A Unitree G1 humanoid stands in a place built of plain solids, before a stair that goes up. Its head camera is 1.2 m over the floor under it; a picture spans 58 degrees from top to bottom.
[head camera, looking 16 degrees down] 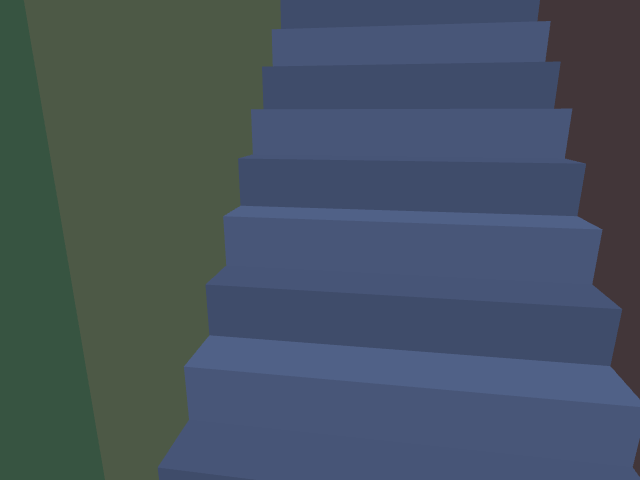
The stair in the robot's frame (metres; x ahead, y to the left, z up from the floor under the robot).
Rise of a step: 0.20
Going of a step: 0.21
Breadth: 1.38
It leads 9 degrees to the right of straight ahead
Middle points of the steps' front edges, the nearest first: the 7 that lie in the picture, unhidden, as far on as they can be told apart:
1.15 -0.24 0.41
1.36 -0.27 0.62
1.56 -0.30 0.82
1.77 -0.33 1.03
1.98 -0.37 1.23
2.19 -0.40 1.44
2.40 -0.43 1.64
